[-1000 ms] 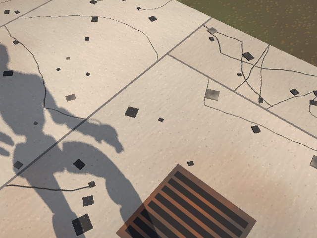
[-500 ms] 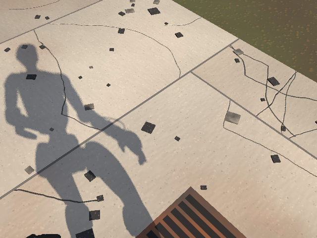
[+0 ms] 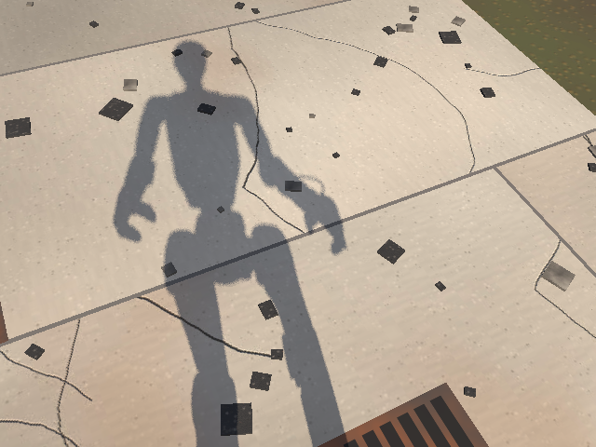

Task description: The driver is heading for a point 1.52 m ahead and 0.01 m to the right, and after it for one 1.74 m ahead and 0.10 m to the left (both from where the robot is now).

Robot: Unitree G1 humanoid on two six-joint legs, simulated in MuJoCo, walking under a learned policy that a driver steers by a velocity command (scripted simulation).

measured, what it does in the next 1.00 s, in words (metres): steps on the spot: right foot, then left foot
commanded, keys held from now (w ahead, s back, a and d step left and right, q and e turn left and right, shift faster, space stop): q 0.20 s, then no key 0.72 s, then w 0.08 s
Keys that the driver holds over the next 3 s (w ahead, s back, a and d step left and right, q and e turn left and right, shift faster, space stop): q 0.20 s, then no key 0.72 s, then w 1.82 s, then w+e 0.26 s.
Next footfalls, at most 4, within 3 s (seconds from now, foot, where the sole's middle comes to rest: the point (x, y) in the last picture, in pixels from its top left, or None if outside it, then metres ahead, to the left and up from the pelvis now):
0.20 right None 0.08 -0.15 -0.78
0.54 left None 0.00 0.10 -0.78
1.68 left None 0.45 0.15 -0.78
2.18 right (296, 314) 0.78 -0.03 -0.78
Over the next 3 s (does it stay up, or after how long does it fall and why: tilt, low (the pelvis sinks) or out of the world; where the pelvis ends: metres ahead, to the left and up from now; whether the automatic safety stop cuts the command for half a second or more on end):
stays up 1.02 0.17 0.00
